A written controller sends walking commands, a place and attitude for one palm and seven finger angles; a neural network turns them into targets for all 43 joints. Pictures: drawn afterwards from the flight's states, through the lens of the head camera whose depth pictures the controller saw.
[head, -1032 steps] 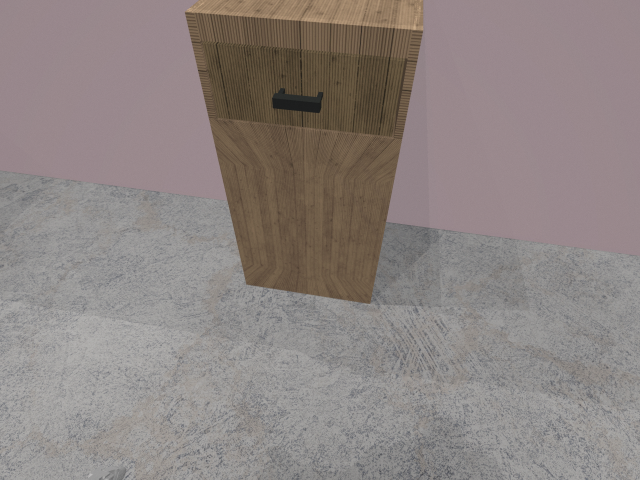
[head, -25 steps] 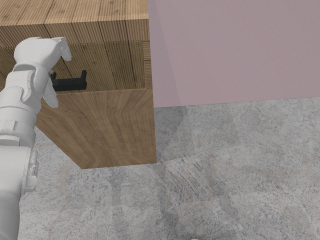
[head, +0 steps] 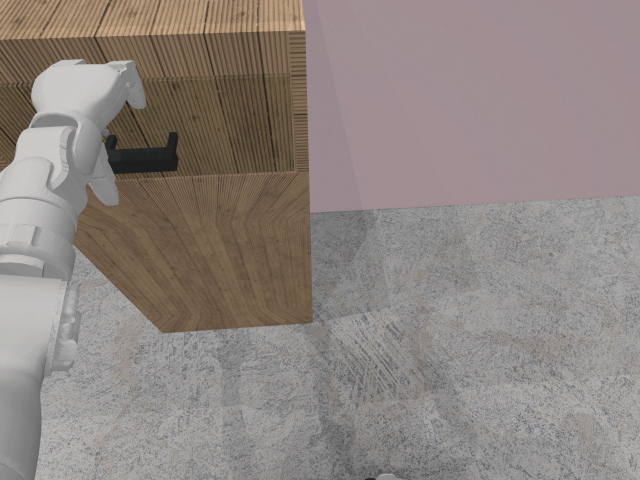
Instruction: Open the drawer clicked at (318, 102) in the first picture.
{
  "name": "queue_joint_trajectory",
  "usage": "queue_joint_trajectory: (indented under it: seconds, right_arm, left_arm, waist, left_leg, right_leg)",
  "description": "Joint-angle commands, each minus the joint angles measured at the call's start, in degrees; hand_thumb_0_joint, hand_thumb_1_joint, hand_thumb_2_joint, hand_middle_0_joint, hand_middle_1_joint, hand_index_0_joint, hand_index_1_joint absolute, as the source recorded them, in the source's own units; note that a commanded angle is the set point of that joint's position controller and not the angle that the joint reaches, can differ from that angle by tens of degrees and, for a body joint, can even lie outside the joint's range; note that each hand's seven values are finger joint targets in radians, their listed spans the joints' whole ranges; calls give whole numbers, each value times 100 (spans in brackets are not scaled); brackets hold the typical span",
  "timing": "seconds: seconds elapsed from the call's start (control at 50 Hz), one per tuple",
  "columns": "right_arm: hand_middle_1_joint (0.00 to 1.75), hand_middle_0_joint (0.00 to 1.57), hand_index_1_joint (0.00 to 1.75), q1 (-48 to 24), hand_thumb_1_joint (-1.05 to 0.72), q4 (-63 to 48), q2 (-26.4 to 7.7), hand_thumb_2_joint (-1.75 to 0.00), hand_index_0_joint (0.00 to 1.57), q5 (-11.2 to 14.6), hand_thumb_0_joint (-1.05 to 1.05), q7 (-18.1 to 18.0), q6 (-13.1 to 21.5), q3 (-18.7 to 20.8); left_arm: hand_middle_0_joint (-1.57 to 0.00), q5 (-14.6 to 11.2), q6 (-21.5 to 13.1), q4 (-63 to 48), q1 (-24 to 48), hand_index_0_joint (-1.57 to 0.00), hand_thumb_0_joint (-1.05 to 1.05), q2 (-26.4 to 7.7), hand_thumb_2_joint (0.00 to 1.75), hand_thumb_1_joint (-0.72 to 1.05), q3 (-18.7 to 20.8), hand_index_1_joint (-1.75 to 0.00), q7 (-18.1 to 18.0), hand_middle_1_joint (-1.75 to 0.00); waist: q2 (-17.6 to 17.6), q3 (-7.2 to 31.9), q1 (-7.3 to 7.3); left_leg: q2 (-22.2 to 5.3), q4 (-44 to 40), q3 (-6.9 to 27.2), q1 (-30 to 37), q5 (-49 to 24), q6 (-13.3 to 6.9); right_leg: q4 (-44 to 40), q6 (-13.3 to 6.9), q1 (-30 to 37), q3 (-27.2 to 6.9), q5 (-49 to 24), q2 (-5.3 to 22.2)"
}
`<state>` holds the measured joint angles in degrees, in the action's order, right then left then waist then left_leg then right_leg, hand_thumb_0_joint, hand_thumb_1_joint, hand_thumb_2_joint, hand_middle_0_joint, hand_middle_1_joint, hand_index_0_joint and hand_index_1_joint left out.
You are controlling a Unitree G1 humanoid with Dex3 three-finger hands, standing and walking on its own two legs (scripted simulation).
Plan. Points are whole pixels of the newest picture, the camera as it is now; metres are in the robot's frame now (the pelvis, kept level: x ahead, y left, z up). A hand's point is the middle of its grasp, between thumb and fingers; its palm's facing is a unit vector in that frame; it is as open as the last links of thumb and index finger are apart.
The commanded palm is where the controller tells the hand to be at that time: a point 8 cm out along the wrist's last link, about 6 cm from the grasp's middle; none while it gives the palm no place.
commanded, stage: re-aim the fingers above the handle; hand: left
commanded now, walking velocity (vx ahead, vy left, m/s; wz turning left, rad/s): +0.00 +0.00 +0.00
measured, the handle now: (139, 150) +0.56 +0.24 +0.06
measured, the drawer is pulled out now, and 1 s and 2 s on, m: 0.00 0.00 0.00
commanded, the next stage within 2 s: lower the fingers behind the handle in 1.26 s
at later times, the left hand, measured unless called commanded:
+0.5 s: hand (100, 144) +0.51 +0.25 +0.12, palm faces -0.04 +0.01 -1.00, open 13.8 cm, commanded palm +0.49 +0.25 +0.18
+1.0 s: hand (104, 146) +0.50 +0.25 +0.12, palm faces -0.03 +0.00 -1.00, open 13.8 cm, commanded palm +0.48 +0.25 +0.18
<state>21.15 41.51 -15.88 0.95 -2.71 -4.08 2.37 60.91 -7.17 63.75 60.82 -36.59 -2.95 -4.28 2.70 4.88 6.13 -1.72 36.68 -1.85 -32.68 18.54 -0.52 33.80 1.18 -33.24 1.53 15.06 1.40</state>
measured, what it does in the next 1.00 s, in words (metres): stands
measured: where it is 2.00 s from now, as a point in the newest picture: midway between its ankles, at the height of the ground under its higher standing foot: outside the picture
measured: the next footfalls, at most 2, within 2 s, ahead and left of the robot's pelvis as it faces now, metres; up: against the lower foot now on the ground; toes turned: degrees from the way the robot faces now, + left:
none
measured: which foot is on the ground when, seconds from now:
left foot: down 0.00-1.00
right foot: down 0.00-1.00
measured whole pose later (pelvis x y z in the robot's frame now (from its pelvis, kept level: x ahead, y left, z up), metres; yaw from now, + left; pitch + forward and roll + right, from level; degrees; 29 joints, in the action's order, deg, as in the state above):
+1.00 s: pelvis +0.02 +0.00 +0.00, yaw +0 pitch +14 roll -1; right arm 18.0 38.8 -15.3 0.9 -2.1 -6.5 2.5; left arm 59.3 -6.9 52.2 50.7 -34.8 -0.5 -2.6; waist 3.1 5.1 3.6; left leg -1.9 36.4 -2.1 -30.0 20.2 -0.4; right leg 34.0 1.2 -31.0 1.2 16.8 1.2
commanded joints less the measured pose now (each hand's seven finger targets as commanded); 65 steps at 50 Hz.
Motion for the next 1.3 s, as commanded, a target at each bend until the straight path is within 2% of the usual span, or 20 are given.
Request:
queue_joint_trajectory:
  seconds: [0.0,0.16,0.2,0.26,0.3,0.36,0.4,0.44,0.5,0.54,0.58,0.66,0.68,0.7,0.84,0.88,0.96,1.1,1.2,1.28]
  right_arm:
    - [30,20,30,763,-90,-269,-928,-90,20,9,0,-67,166,313]
    - [30,20,30,841,-90,-257,-921,-90,20,-23,0,-54,218,309]
    - [30,20,30,788,-90,-348,-924,-90,20,-27,0,-69,177,294]
    - [30,20,30,663,-90,-462,-924,-90,20,2,0,-111,121,242]
    - [30,20,30,622,-90,-491,-934,-90,20,26,0,-118,130,259]
    - [30,20,30,689,-90,-532,-911,-90,20,-2,0,-123,154,332]
    - [30,20,30,727,-90,-484,-886,-90,20,-14,0,-93,163,365]
    - [30,20,30,755,-90,-403,-945,-90,20,-32,0,-87,132,377]
    - [30,20,30,709,-90,-393,-886,-90,20,-43,0,-20,107,394]
    - [30,20,30,667,-90,-402,-901,-90,20,-48,0,30,47,387]
    - [30,20,30,579,-90,-400,-899,-90,20,-22,0,48,1,353]
    - [30,20,30,478,-90,-484,-872,-90,20,-20,0,57,-45,357]
    - [30,20,30,465,-90,-479,-889,-90,20,-4,0,35,-71,343]
    - [30,20,30,396,-90,-522,-886,-90,20,-2,0,23,-72,314]
    - [30,20,30,339,-90,-626,-871,-90,20,-18,0,-50,-94,328]
    - [30,20,30,328,-90,-635,-828,-90,20,-20,0,-37,-93,341]
    - [30,20,30,265,-90,-598,-834,-90,20,-3,0,-15,-128,336]
    - [30,20,30,229,-90,-580,-847,-90,20,-5,0,-28,-162,358]
    - [30,20,30,202,-90,-566,-820,-90,20,3,0,-33,-176,352]
    - [30,20,30,217,-90,-542,-841,-90,20,0,0,-59,-162,336]
  left_arm:
    - [-30,-62,129,-1049,3231,-30,0,-1169,30,-50,163,-120,-247,-120]
    - [-30,-7,150,-996,3310,-30,0,-1237,30,-50,228,-120,-262,-120]
    - [-30,44,142,-907,2673,-30,0,-1739,30,-50,696,-120,-237,-120]
    - [-30,75,89,-961,2418,-30,0,-2054,30,-50,854,-120,-192,-120]
    - [-30,88,65,-1090,2494,-30,0,-1873,30,-50,682,-120,-195,-120]
    - [-30,24,-136,-1715,2584,-30,0,-1799,30,-50,692,-120,-174,-120]
    - [-30,-52,-163,-1819,2608,-30,0,-1387,30,-50,449,-120,-167,-120]
    - [-30,-117,-162,-1836,2566,-30,0,-1635,30,-50,686,-120,-194,-120]
    - [-30,-128,-95,-2092,2418,-30,0,-1408,30,-50,628,-120,-272,-120]
    - [-30,-151,39,-1993,2130,-30,0,-1456,30,-50,764,-120,-295,-120]
    - [-30,-132,206,-1823,2118,-30,0,-1358,30,-50,633,-120,-300,-120]
    - [-30,-100,319,-1998,2022,-30,0,-1318,30,-50,591,-120,-230,-120]
    - [-30,-89,365,-1805,1871,-30,0,-1454,30,-50,710,-120,-207,-120]
    - [-30,-103,382,-1826,1964,-30,0,-1252,30,-50,497,-120,-162,-120]
    - [-30,-174,94,-2196,1845,-30,0,-1550,30,-50,767,-120,-21,-120]
    - [-30,-188,4,-2461,1855,-30,0,-1512,30,-50,759,-120,-37,-120]
    - [-30,-226,50,-2327,1713,-30,0,-1501,30,-50,780,-120,-90,-120]
    - [-30,-226,110,-2359,1616,-30,0,-1523,30,-50,787,-120,-43,-120]
    - [-30,-277,71,-2372,1698,-30,0,-1152,30,-50,477,-120,9,-120]
    - [-30,-208,48,-2212,1784,-30,0,-1605,30,-50,812,-120,-66,-120]
  waist:
    - [151,1993,334]
    - [110,2217,344]
    - [108,2285,72]
    - [-40,2187,0]
    - [30,1992,55]
    - [327,2586,6]
    - [367,2488,89]
    - [260,2527,76]
    - [529,2711,-23]
    - [361,2688,-107]
    - [234,2294,-58]
    - [207,2514,-99]
    - [8,2308,-110]
    - [-16,2215,-63]
    - [-50,2470,-142]
    - [216,2638,-177]
    - [109,2379,-158]
    - [59,2498,-187]
    - [51,2277,-87]
    - [58,2355,-155]
  left_leg:
    - [225,-311,107,1240,-1481,-146]
    - [229,-238,118,1211,-1486,-169]
    - [238,-265,87,1073,-1476,-161]
    - [235,-300,24,813,-1441,-173]
    - [211,-326,34,820,-1307,-159]
    - [201,-231,75,1332,-1775,-159]
    - [177,-171,122,1583,-2011,-140]
    - [179,-147,136,1568,-2178,-133]
    - [156,-88,162,1869,-2776,-101]
    - [143,-74,153,1809,-3098,-91]
    - [150,-146,120,1563,-2766,-106]
    - [177,-156,85,1640,-2806,-138]
    - [174,-192,86,1516,-2719,-143]
    - [194,-224,53,1432,-2514,-154]
    - [224,-167,24,1536,-2745,-185]
    - [220,-99,46,1710,-3083,-174]
    - [224,-123,25,1539,-2922,-165]
    - [255,-136,-8,1536,-2884,-187]
    - [251,-147,15,1604,-2767,-186]
    - [275,-180,-13,1408,-2561,-179]
  right_leg:
    - [-327,-213,622,6,-947,-365]
    - [-265,-217,632,-5,-948,-369]
    - [-214,-242,896,-11,-987,-361]
    - [-196,-216,1136,-33,-1123,-334]
    - [-220,-213,932,-6,-947,-347]
    - [-149,-237,962,-9,-1166,-379]
    - [-155,-238,717,43,-1163,-413]
    - [-141,-250,808,52,-1303,-424]
    - [-73,-258,755,105,-1504,-431]
    - [-61,-256,922,125,-1685,-444]
    - [-89,-243,881,138,-1612,-436]
    - [-107,-238,1140,98,-1764,-414]
    - [-115,-246,1158,120,-1771,-417]
    - [-134,-227,1158,107,-1713,-400]
    - [-113,-227,1456,34,-2030,-372]
    - [-62,-225,1425,27,-2198,-377]
    - [-76,-220,1401,51,-2162,-377]
    - [-91,-219,1599,13,-2318,-360]
    - [-134,-220,1363,37,-2114,-374]
    - [-103,-230,1519,3,-2116,-350]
